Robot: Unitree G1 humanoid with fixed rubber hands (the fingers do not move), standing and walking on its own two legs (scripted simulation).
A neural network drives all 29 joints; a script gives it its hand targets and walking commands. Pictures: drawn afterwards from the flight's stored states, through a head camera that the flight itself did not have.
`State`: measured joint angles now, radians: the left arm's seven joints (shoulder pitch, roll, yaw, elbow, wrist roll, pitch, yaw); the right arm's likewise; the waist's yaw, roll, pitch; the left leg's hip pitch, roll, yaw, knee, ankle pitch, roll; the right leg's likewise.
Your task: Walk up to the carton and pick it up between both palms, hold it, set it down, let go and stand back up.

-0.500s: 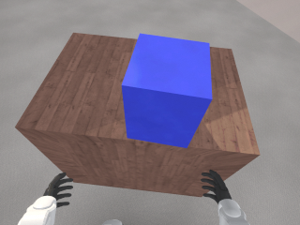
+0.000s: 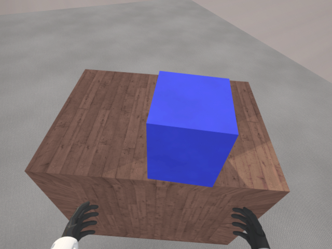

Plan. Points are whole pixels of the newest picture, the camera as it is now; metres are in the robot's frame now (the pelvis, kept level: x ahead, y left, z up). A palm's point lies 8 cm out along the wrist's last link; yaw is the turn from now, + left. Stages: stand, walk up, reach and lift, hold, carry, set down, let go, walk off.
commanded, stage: reach and lift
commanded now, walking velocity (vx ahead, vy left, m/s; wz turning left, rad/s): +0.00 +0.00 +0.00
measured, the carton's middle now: (186, 130) +0.45 -0.02 +0.03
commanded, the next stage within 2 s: none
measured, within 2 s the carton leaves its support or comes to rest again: neither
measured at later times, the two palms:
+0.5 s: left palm (73, 236) +0.15 +0.22 -0.03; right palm (263, 246) +0.17 -0.20 -0.02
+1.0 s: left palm (79, 205) +0.21 +0.21 +0.01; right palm (261, 220) +0.21 -0.20 +0.01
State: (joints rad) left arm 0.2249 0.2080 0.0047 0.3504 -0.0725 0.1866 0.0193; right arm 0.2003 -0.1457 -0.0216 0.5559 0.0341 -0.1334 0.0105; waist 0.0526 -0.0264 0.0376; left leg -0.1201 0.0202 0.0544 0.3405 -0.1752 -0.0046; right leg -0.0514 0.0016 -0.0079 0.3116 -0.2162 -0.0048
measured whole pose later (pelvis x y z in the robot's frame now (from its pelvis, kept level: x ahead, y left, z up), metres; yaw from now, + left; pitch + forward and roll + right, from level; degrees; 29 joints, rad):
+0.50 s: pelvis +0.00 -0.01 +0.00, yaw -1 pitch -3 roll +0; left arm 0.32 0.24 -0.04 0.24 -0.14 -0.01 0.01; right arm 0.36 -0.09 -0.01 0.26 0.08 -0.12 -0.04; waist 0.06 -0.03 0.03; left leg -0.10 0.03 0.06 0.32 -0.16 -0.01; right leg -0.05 0.01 0.00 0.31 -0.21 -0.01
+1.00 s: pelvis +0.01 +0.00 +0.00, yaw -1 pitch -4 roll +0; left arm 0.26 0.26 -0.07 0.19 -0.20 -0.15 0.00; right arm 0.28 -0.11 0.01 0.22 0.15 -0.22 -0.08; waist 0.04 0.00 0.05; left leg -0.09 0.02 0.06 0.35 -0.21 -0.01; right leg -0.02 0.01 0.00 0.32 -0.24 -0.01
